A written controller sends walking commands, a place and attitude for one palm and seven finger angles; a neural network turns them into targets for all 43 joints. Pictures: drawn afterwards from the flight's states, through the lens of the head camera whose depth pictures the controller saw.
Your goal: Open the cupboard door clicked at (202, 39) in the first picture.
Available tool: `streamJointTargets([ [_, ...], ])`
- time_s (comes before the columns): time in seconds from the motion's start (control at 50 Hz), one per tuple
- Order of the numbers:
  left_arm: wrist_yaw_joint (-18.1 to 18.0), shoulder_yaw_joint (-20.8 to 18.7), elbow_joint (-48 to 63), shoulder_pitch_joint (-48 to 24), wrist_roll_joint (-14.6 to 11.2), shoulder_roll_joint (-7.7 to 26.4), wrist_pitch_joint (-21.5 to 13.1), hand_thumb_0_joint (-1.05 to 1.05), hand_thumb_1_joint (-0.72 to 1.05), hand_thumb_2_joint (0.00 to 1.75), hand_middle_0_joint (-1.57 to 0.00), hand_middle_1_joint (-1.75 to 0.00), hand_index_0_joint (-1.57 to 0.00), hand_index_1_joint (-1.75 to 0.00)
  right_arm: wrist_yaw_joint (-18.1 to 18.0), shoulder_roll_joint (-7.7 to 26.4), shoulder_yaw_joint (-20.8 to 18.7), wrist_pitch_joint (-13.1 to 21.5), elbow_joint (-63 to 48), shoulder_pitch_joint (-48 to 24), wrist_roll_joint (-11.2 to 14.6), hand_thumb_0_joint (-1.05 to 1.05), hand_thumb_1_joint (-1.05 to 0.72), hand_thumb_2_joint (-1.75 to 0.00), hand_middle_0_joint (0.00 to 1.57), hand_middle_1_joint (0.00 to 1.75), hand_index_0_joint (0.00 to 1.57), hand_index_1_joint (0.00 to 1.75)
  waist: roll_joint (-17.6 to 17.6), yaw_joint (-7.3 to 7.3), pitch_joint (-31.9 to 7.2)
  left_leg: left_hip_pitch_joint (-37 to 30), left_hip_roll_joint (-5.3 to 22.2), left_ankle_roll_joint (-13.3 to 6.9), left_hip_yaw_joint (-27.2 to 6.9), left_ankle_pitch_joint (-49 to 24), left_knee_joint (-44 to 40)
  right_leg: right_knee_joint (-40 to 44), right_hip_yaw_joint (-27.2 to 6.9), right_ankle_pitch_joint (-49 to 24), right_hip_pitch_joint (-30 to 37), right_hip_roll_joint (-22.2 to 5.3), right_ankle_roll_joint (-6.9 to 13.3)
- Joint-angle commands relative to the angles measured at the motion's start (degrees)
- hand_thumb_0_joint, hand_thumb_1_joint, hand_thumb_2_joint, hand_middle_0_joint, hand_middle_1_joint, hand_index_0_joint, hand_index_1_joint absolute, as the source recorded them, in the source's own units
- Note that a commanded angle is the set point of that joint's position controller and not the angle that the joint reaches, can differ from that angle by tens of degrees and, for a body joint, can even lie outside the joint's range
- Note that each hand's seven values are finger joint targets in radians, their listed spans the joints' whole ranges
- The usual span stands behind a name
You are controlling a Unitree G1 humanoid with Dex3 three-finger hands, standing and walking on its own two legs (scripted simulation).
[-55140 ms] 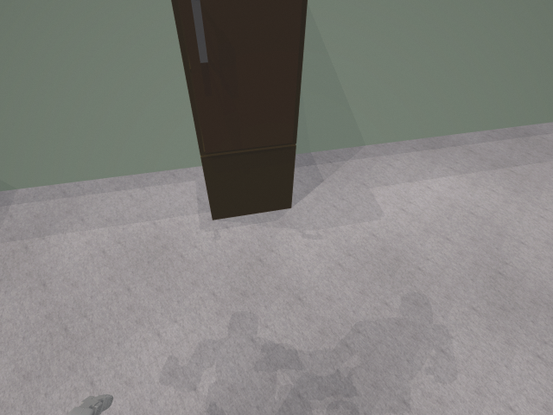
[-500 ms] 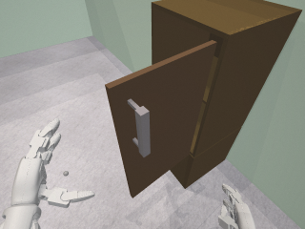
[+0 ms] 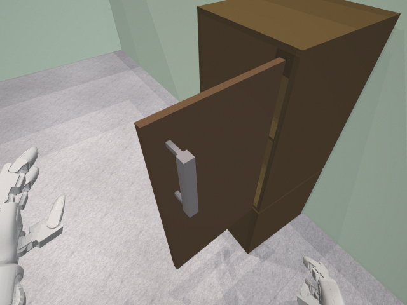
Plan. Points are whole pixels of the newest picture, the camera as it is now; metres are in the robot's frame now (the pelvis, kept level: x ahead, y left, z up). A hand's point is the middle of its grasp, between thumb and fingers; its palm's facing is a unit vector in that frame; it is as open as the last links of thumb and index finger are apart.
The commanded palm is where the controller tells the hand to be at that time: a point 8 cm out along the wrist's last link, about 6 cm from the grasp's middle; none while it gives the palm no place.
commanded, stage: draw the hand back to the body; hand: left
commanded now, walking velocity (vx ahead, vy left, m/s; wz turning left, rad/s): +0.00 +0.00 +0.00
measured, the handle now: (181, 180) +0.31 +0.09 +0.11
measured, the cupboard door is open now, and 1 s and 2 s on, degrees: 94 94 94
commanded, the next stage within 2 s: step back with the hand held close in 0.38 s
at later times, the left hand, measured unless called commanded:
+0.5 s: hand (46, 225) +0.17 +0.26 +0.15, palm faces +0.47 -0.79 -0.39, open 7.4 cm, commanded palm +0.13 +0.30 +0.17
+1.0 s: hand (21, 249) +0.14 +0.27 +0.15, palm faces +0.36 -0.76 -0.54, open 7.4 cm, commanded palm +0.07 +0.32 +0.17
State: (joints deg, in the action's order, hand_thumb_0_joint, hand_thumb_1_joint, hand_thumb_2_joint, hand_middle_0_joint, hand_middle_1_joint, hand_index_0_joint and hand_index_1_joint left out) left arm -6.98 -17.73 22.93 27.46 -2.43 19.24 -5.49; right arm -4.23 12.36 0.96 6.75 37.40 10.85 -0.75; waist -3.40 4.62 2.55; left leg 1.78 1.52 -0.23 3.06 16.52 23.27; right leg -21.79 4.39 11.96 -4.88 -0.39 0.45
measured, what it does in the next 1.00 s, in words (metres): shifts its weight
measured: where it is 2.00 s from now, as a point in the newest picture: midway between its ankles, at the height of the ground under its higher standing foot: outside the picture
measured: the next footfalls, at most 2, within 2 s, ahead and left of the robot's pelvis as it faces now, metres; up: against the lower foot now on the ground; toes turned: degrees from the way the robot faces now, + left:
right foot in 1.50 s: -0.20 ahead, -0.11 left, +0.00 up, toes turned -4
left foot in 1.70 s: -0.13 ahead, +0.09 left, +0.00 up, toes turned -1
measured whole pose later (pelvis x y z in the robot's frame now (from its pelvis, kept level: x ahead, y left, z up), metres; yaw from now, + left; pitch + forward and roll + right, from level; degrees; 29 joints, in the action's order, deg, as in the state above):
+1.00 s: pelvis -0.07 +0.02 -0.01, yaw -1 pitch +0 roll +0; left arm -7.6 -25.3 30.4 32.8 -1.6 25.0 -11.2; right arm -4.9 12.2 -1.1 1.9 31.3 10.2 0.4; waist 0.7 0.5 4.2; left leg 17.3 -0.6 -2.6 5.6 13.6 31.0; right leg -29.7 1.6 8.1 -21.2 -2.9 -1.0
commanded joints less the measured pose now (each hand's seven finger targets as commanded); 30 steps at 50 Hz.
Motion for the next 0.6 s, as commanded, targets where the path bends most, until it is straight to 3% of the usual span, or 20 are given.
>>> streamJointTargets([
  [0.0,-1.1,-7.8,11.5,-5.4,0.0,10.1,-3.8,0.00,0.90,0.90,-0.20,-0.30,-0.20,-0.30,-0.2,6.0,-2.1,3.0,-9.2,-7.1,-0.2,0.00,-0.90,-0.90,0.20,0.30,0.20,0.30,-0.4,0.04,-5.3,3.0,0.5,-0.3,-2.3,-20.3,-2.9,2.4,-3.1,-13.5,4.4,-0.6,1.1],
  [0.06,-0.7,-5.6,10.6,-5.1,-0.1,8.1,-3.3,0.00,0.90,0.90,-0.20,-0.30,-0.20,-0.30,0.1,6.2,-2.2,2.7,-9.2,-7.1,0.0,0.00,-0.90,-0.90,0.20,0.30,0.20,0.30,-0.3,-0.38,-4.2,2.8,0.6,-0.4,-2.3,-19.7,-3.2,2.9,-2.9,-12.6,3.6,-0.6,0.9],
  [0.18,-1.0,-6.7,10.8,-6.1,0.0,9.6,-3.4,0.00,0.90,0.90,-0.20,-0.30,-0.20,-0.30,0.0,6.1,-2.2,2.6,-9.3,-7.5,-0.1,0.00,-0.90,-0.90,0.20,0.30,0.20,0.30,0.2,-0.08,-3.9,3.3,0.4,-0.5,-2.5,-16.0,-3.9,3.6,-3.0,-9.4,3.4,-0.4,0.9],
  [0.28,-1.2,-7.4,12.3,-6.2,0.1,10.2,-3.8,0.00,0.90,0.90,-0.20,-0.30,-0.20,-0.30,0.0,6.0,-2.0,2.9,-9.3,-7.6,-0.2,0.00,-0.90,-0.90,0.20,0.30,0.20,0.30,-2.2,0.15,-4.9,3.3,0.2,-0.2,-2.7,-16.9,-3.9,3.4,-3.1,-10.1,4.3,-0.4,1.1],
  [0.42,-0.9,-6.8,10.5,-6.2,0.0,9.5,-3.8,0.00,0.90,0.90,-0.20,-0.30,-0.20,-0.30,0.0,6.0,-2.3,3.0,-9.1,-7.8,0.0,0.00,-0.90,-0.90,0.20,0.30,0.20,0.30,1.2,-0.20,-3.3,3.6,0.4,-0.6,-2.7,-13.6,-4.3,4.5,-3.2,-6.9,2.8,-0.3,0.9],
  [0.46,-0.8,-6.4,9.6,-6.3,-0.1,9.0,-3.8,0.00,0.90,0.90,-0.20,-0.30,-0.20,-0.30,0.1,6.0,-2.1,2.9,-9.0,-8.0,0.0,0.00,-0.90,-0.90,0.20,0.30,0.20,0.30,0.7,-0.20,-2.2,4.0,0.4,-0.5,-2.7,-12.6,-4.6,4.9,-3.2,-5.7,2.3,-0.4,0.9],
  [0.48,-1.3,-8.5,14.4,-13.5,-0.1,12.3,-4.6,0.00,0.90,0.90,-0.20,-0.30,-0.20,-0.30,-0.1,6.2,-2.1,3.2,-9.1,-8.6,0.1,0.00,-0.90,-0.90,0.20,0.30,0.20,0.30,-1.9,-0.34,-4.4,3.5,0.0,-0.6,-2.9,-11.7,-4.3,5.0,-3.8,-5.3,2.9,-0.6,0.9],
  [0.5,-1.3,-14.6,13.1,-14.3,-0.6,17.4,-6.7,0.00,0.90,0.90,-0.20,-0.30,-0.20,-0.30,-0.3,6.6,-1.5,2.1,-11.0,-6.8,1.0,0.00,-0.90,-0.90,0.20,0.30,0.20,0.30,0.2,-3.42,2.6,7.6,0.9,-1.7,-2.9,-6.6,-2.9,8.8,-9.4,-5.9,-6.2,-3.3,0.8],
  [0.52,-0.5,-10.7,9.1,-8.3,-0.3,12.6,-6.7,0.00,0.90,0.90,-0.20,-0.30,-0.20,-0.30,-0.3,5.6,-1.6,1.1,-10.0,-6.5,0.6,0.00,-0.90,-0.90,0.20,0.30,0.20,0.30,3.7,-3.53,1.4,6.9,0.8,-1.9,-3.6,-5.9,-1.4,9.5,-9.0,-4.5,-7.2,-4.3,0.6],
  [0.54,-0.4,-10.7,9.6,-7.6,0.0,13.0,-6.5,0.00,0.90,0.90,-0.20,-0.30,-0.20,-0.30,-0.2,5.8,-1.8,0.6,-10.7,-7.3,0.7,0.00,-0.90,-0.90,0.20,0.30,0.20,0.30,3.0,-3.34,1.8,6.6,0.5,-1.9,-3.4,-6.6,-1.1,10.0,-9.1,-4.9,-8.1,-4.7,0.8],
  [0.58,-0.1,-9.3,10.4,-4.5,0.2,11.5,-7.0,0.00,0.90,0.90,-0.20,-0.30,-0.20,-0.30,-0.3,6.4,-2.1,0.0,-11.2,-6.9,0.4,0.00,-0.90,-0.90,0.20,0.30,0.20,0.30,2.9,-3.48,-2.3,6.2,1.0,-1.7,-3.1,-8.1,0.0,8.3,-8.3,-6.1,-7.7,-5.5,0.7],
])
